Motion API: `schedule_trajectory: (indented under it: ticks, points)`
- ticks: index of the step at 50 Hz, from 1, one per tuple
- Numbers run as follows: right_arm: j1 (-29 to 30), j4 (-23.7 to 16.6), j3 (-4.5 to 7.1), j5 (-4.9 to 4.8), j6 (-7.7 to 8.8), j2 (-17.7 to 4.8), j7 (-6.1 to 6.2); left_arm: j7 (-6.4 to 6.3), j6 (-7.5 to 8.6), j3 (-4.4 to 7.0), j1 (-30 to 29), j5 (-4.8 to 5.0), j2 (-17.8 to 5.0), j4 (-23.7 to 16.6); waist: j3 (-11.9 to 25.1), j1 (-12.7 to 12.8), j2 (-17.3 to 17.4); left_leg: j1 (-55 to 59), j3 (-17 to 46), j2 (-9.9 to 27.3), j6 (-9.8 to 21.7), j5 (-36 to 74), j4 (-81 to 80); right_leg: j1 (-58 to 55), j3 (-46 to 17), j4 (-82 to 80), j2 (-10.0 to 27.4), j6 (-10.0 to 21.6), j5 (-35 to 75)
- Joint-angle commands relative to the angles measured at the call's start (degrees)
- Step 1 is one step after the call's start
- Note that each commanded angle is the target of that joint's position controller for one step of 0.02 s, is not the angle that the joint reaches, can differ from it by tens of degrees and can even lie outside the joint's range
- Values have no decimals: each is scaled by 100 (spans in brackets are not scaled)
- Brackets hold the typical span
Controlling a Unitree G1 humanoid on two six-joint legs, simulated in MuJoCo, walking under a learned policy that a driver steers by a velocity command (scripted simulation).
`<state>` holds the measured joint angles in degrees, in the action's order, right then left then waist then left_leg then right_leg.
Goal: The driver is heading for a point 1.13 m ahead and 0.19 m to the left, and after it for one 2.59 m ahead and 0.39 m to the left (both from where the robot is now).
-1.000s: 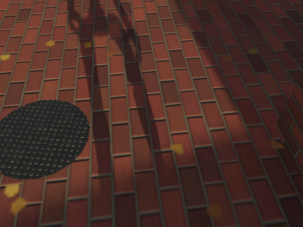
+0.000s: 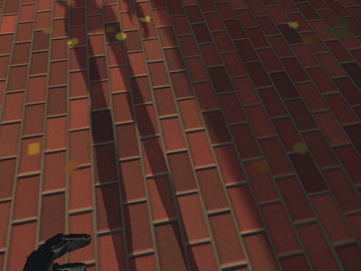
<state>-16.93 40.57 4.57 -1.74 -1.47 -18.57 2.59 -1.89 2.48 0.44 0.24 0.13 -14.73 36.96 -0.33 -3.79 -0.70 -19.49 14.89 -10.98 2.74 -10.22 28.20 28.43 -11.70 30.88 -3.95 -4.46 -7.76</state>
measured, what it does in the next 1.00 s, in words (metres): walks ahead, turning left: right foot, then left foot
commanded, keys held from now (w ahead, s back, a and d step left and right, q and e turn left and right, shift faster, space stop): q+shift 0.48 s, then shift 0.10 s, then e+shift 0.04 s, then w+e+shift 0.38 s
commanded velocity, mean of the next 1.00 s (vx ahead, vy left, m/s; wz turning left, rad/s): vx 0.22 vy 0.00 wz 0.42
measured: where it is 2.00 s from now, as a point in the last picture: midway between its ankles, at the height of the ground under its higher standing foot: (173, 136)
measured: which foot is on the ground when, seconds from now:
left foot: down 0.00-0.02, up 0.04-0.46, down 0.48-1.00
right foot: up 0.00-0.00, down 0.02-0.48, up 0.50-1.00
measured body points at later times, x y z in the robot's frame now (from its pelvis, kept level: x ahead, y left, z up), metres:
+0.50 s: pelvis +0.04 +0.02 -0.01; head +0.07 +0.06 +0.44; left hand +0.03 +0.34 -0.12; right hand +0.33 -0.15 -0.08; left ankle +0.00 +0.12 -0.74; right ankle +0.12 -0.12 -0.73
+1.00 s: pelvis +0.15 +0.07 +0.01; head +0.14 +0.07 +0.46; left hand +0.11 +0.36 -0.11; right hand +0.31 -0.16 -0.11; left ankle +0.00 +0.12 -0.73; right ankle +0.33 -0.02 -0.64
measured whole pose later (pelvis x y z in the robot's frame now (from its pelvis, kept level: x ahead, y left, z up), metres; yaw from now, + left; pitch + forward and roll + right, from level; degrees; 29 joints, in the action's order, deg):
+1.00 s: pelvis +0.15 +0.07 +0.01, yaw +22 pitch +1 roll +1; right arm -20.9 47.2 3.4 2.4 5.0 -15.3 0.4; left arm 4.1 -2.0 5.4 16.7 -2.0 -16.4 46.3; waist 3.4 0.8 -0.6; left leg 5.1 -11.1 0.6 -0.1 -16.6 10.6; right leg 44.8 -3.3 62.0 3.4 -0.6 -1.8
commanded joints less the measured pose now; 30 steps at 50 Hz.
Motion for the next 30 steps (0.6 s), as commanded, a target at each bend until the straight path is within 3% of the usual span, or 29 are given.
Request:
schedule_trajectory:
  ticks: [1, 2, 3, 4, 5, 6, 7, 10, 12, 13, 17, 18, 21, 23, 24, 25, 26, 27, 28, 29, 30]
  points:
    - [305, -659, 109, -11, -33, -340, 46, 17, 110, 352, 786, -18, -873, -118, 859, 535, 661, -254, 1265, 815, 174, -785, 499, -2030, -122, -1240, 750, 428, 882]
    - [-317, -569, 10, 74, -59, 58, 26, -34, 47, 402, 739, -133, -1103, -237, 1170, 197, -457, -1056, 288, 168, -84, -2646, 1978, -2953, -1207, -958, 2066, 1060, 2035]
    - [-588, -800, 76, 60, 19, -336, -50, -12, -20, 410, 745, -358, -1108, -265, 1350, -48, -1541, -1766, -236, 209, -270, -2924, 3035, -2848, -2520, -1295, 2967, 1865, 2025]
    - [-509, -685, 202, 79, 38, -849, -85, -27, -22, 422, 492, -257, -870, -377, 1046, 7, -1280, -1985, -523, 697, -536, -2424, 3816, -2569, -2326, -1368, 2896, 2062, 1588]
    - [-357, -572, 294, 45, -29, -1076, -81, -57, -42, 360, 305, -191, -579, -440, 750, 102, -763, -2052, -620, 890, -668, -1925, 4136, -2298, -1407, -1266, 2384, 1825, 1098]
    - [-322, -483, 314, 49, -122, -1004, -52, -78, -86, 334, 218, -156, -511, -491, 637, 107, -406, -1979, -692, 975, -748, -1603, 4440, -2048, -854, -1228, 1987, 1593, 771]
    - [-289, -522, 285, 63, -170, -859, -50, -96, -117, 347, 149, -132, -588, -487, 476, 103, -339, -1998, -859, 1025, -814, -1360, 4707, -1771, -490, -1271, 1832, 1556, 868]
    - [159, -812, 138, 16, -151, -401, -97, -149, -168, 401, 440, -180, -698, -339, 381, 305, -595, -2122, -1267, 1274, -918, -950, 4267, -1845, 265, -1419, 1657, 1661, 1327]
    - [405, -921, 132, -32, -184, -397, -91, -182, -180, 408, 567, -187, -695, -216, 512, 431, -705, -2153, -1284, 1401, -987, -756, 3746, -2185, 469, -1446, 1806, 1759, 1395]
    - [487, -949, 118, 9, -199, -368, -117, -185, -159, 456, 643, -224, -766, -157, 593, 498, -777, -1993, -1290, 1526, -993, -719, 3474, -2250, 619, -1456, 1884, 1786, 1321]
    - [667, -1016, 106, 24, -190, -310, -188, -106, -133, 615, 588, -150, -1052, -27, 625, 513, -839, -1325, -1540, 1671, -765, -644, 2480, -2101, 1057, -1430, 2135, 1702, 1113]
    - [671, -1019, 107, -34, -185, -288, -213, -86, -178, 653, 541, -155, -1127, 32, 636, 469, -893, -1131, -1719, 1596, -699, -732, 2304, -2100, 1156, -1360, 2186, 1700, 1208]
    - [740, -1054, 185, -58, -271, -374, -335, -2, -181, 715, 519, -28, -1214, 93, 648, 380, -866, -507, -1940, 1506, -403, -667, 1454, -2123, 1425, -1111, 2367, 1491, 1120]
    - [437, -909, 266, -10, -346, -400, -378, 76, -101, 712, 537, 151, -1081, 132, 705, 166, -708, 384, -2007, 1329, -120, -90, 319, -1928, 1789, -483, 2273, 1031, 795]
    - [105, -770, 382, 15, -358, -638, -311, 151, -69, 679, 844, 156, -863, 290, 658, 73, -186, 1153, -1680, 1274, 146, 632, -239, -1380, 2117, 314, 1928, 623, 266]
    - [-193, -769, 580, 37, -327, -1470, -180, 235, -56, 597, 1031, -100, -588, 116, 547, 264, 1917, 2398, 434, 2699, 840, 3488, -475, 613, 2584, 2370, 1111, 17, -2578]
    - [33, -1002, 512, 214, -162, -1534, -192, 204, -25, 571, 566, -223, -591, -183, 1119, 169, 1980, 2343, 1527, 3337, 1817, 3501, -551, 1558, 1460, 3588, 593, -145, -3195]
    - [54, -972, 438, 275, -31, -1236, -241, 153, -35, 625, 81, -89, -854, -218, 1206, -113, 1135, 2290, 1046, 3165, 1754, 3025, -720, 1643, 1063, 4047, 645, -13, -2813]
    - [283, -902, 379, 212, 51, -1095, -216, 80, -66, 618, 56, 1, -808, -188, 909, 77, 869, 2116, 602, 2896, 1422, 2695, -680, 1716, 959, 3984, 718, 121, -2307]
    - [553, -920, 297, 130, 67, -867, -181, -39, -125, 633, 254, 17, -820, -16, 749, 221, 708, 1922, 326, 2704, 1149, 2510, -626, 1676, 878, 3894, 809, 155, -1935]
    - [822, -953, 195, 92, 55, -632, -144, -83, -191, 628, 506, -23, -844, 118, 727, 381, 794, 1676, 8, 2616, 1049, 2816, -609, 1375, 913, 3940, 805, 139, -1598]
Next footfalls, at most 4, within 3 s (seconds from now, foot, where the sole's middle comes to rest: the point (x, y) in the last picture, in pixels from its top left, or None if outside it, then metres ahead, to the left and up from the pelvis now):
0.02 right None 0.16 -0.12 -0.77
0.48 left None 0.03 0.14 -0.77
1.20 right None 0.46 0.02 -0.77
1.66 left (148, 157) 0.97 0.11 -0.77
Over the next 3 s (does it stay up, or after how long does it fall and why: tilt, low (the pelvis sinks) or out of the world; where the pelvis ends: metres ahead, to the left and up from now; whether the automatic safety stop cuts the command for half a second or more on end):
stays up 1.24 0.00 -0.01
